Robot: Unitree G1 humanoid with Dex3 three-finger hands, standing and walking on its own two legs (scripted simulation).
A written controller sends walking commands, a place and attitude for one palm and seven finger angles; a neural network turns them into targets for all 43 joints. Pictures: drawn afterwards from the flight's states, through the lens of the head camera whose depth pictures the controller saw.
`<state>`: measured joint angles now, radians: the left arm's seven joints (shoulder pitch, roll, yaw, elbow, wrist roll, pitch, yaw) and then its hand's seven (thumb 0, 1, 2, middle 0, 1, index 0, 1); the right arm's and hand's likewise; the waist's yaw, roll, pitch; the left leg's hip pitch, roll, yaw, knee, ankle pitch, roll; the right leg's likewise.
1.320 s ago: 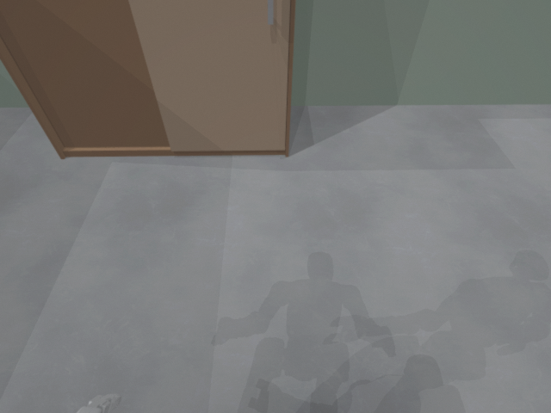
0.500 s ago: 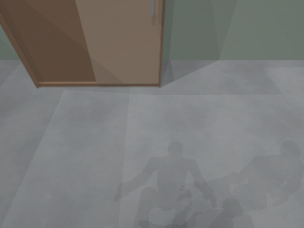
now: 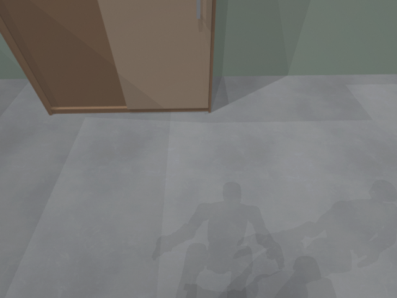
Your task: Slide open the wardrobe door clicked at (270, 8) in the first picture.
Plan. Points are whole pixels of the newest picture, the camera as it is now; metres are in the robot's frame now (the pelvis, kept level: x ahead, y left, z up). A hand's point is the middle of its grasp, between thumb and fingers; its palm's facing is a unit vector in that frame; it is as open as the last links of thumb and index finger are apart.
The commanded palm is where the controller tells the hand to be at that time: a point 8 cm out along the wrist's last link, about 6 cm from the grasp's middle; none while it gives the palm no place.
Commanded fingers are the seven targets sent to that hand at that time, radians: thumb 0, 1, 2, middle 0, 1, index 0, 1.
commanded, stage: look at it before walking up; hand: right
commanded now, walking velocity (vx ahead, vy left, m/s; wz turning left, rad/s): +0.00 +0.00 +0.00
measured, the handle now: out of the picture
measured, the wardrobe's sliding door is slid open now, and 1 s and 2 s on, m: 0.00 0.00 0.00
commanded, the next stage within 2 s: walk to a spot facing it in 0.72 s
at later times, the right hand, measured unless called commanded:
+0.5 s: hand out of the picture +0.08 -0.25 -0.16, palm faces -0.03 +0.94 -0.34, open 7.4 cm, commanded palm none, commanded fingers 0.00 -0.90 -0.90 0.20 0.30 0.20 0.30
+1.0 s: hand out of the picture +0.07 -0.22 -0.17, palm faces -0.04 +0.96 -0.28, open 7.4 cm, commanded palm none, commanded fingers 0.00 -0.90 -0.90 0.20 0.30 0.20 0.30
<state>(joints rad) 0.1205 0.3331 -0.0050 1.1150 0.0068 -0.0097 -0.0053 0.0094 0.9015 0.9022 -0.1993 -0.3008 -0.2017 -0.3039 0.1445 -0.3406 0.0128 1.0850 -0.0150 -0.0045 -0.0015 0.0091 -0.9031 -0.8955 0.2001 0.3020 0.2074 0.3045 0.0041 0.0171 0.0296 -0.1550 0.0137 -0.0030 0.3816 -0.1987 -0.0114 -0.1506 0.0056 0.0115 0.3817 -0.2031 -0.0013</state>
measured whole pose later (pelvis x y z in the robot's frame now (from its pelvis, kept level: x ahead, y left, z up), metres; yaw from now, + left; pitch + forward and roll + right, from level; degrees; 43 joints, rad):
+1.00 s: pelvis +0.03 +0.01 +0.00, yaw +2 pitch -1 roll +0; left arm 0.17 0.29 -0.01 1.12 0.02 0.01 -0.01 0.01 0.90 0.90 -0.20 -0.30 -0.20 -0.30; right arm 0.22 -0.29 0.00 1.09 -0.02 0.02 0.01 0.01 -0.91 -0.90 0.20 0.30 0.20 0.30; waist -0.01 0.01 -0.02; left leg -0.16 -0.01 -0.03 0.44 -0.29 0.00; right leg -0.14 -0.01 -0.02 0.44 -0.30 0.01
